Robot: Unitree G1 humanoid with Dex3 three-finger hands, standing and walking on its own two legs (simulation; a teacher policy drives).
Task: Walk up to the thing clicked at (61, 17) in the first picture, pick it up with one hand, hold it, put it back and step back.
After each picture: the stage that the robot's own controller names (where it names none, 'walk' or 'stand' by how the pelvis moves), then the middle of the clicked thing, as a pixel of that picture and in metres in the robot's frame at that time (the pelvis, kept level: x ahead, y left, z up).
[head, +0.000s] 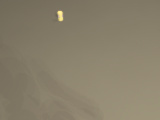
stand; (60, 15) +1.91 +0.28 -0.72
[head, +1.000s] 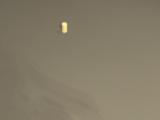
walk; (64, 27) +1.78 +0.16 -0.71
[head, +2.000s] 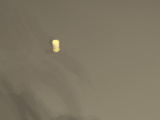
walk; (55, 45) +1.20 +0.21 -0.71
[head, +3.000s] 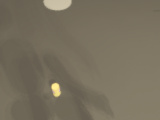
walk; (56, 89) +0.73 +0.22 -0.71
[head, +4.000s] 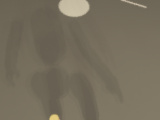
walk; out of the picture +0.42 +0.22 -0.70
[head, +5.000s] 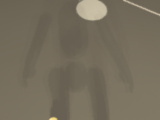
stand; out of the picture +0.41 +0.21 -0.71
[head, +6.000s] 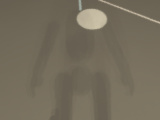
stand; out of the picture +0.39 +0.24 -0.72
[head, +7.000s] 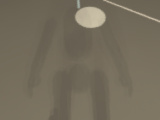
stand; out of the picture +0.38 +0.24 -0.72
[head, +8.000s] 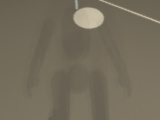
stand; out of the picture +0.37 +0.24 -0.72
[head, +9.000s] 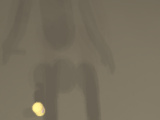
go down; (39, 109) +0.39 +0.26 -0.63
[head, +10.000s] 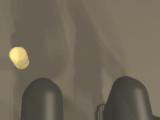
go down; (20, 58) +0.45 +0.26 -0.29
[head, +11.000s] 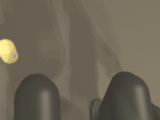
close in; (7, 52) +0.45 +0.27 -0.27
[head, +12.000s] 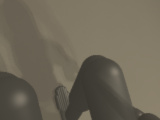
close in; out of the picture +0.44 +0.29 -0.22
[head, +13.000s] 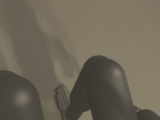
close; out of the picture +0.43 +0.30 -0.23
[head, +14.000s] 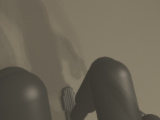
lift; out of the picture +0.41 +0.28 -0.23
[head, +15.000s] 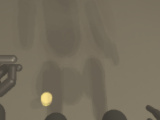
go down; (46, 99) +0.40 +0.21 -0.53
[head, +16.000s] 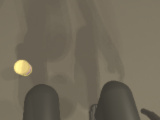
go down; (23, 68) +0.43 +0.24 -0.37
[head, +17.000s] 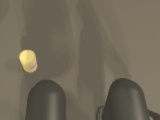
go down; (29, 61) +0.45 +0.22 -0.31
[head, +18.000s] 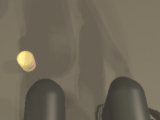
go down; (27, 61) +0.44 +0.23 -0.30
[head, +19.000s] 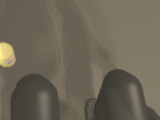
close in; (5, 55) +0.43 +0.24 -0.26
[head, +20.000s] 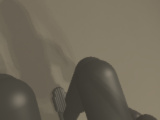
close; out of the picture +0.43 +0.28 -0.23
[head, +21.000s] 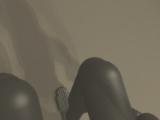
lift; out of the picture +0.42 +0.28 -0.23
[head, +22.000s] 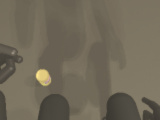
close in; (44, 77) +0.43 +0.21 -0.43
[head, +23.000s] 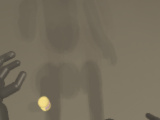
close in; (44, 103) +0.40 +0.21 -0.58
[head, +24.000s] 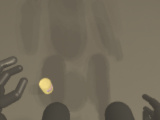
hold; (46, 86) +0.43 +0.21 -0.48
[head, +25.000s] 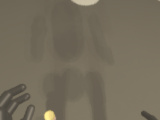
hold; (50, 118) +0.39 +0.21 -0.63
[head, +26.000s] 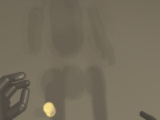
stand; (49, 109) +0.39 +0.20 -0.60
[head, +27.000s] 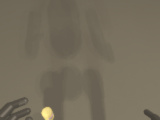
stand; (48, 114) +0.39 +0.21 -0.61
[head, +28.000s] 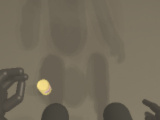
close; (44, 87) +0.41 +0.22 -0.48
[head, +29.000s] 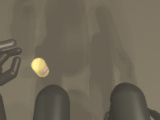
close; (40, 68) +0.46 +0.22 -0.34
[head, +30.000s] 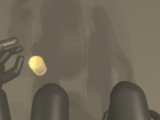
close; (38, 66) +0.46 +0.22 -0.32
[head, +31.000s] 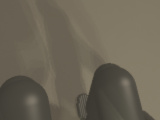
hold; out of the picture +0.44 +0.26 -0.23
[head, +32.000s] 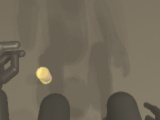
close; (44, 75) +0.45 +0.21 -0.42
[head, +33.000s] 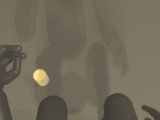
hold; (41, 77) +0.44 +0.21 -0.43
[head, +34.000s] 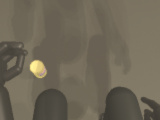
hold; (38, 69) +0.45 +0.21 -0.39
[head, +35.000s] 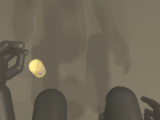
hold; (37, 68) +0.45 +0.21 -0.38
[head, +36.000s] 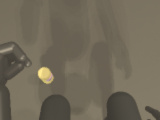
hold; (46, 75) +0.45 +0.21 -0.43
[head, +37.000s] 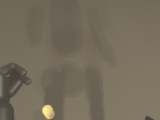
crouch; (48, 112) +0.41 +0.21 -0.63
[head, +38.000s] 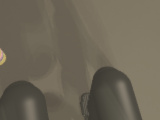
lower; out of the picture +0.46 +0.25 -0.28
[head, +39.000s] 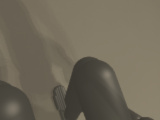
lower; out of the picture +0.44 +0.28 -0.24
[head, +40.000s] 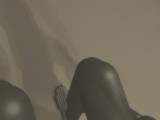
lower; out of the picture +0.44 +0.29 -0.23
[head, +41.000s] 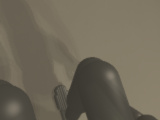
lower; out of the picture +0.44 +0.29 -0.23
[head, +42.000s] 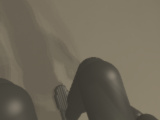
lower; out of the picture +0.44 +0.29 -0.23
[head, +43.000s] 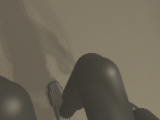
withdraw; out of the picture +0.47 +0.34 -0.24
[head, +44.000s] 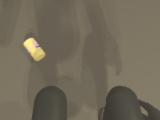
walk; (34, 49) +0.55 +0.26 -0.42
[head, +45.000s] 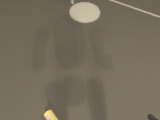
stand; (51, 118) +0.49 +0.23 -0.69
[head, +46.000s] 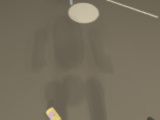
stand; (53, 116) +0.51 +0.21 -0.69
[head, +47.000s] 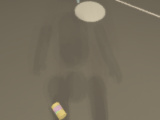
stand; (58, 110) +0.54 +0.19 -0.70
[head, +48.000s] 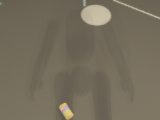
stand; (66, 111) +0.55 +0.15 -0.75
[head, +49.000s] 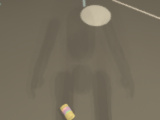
stand; (67, 112) +0.55 +0.14 -0.75
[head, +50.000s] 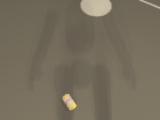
walk; (69, 102) +0.57 +0.12 -0.74
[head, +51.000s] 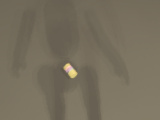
walk; (70, 70) +0.75 +0.09 -0.72
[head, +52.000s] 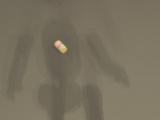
walk; (60, 46) +1.04 +0.21 -0.72
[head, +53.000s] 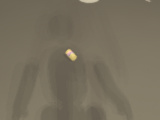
stand; (71, 55) +1.18 +0.12 -0.74
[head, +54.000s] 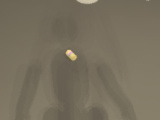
stand; (71, 55) +1.20 +0.12 -0.75
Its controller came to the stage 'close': yes
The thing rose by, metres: 0.01
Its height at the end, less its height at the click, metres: -0.02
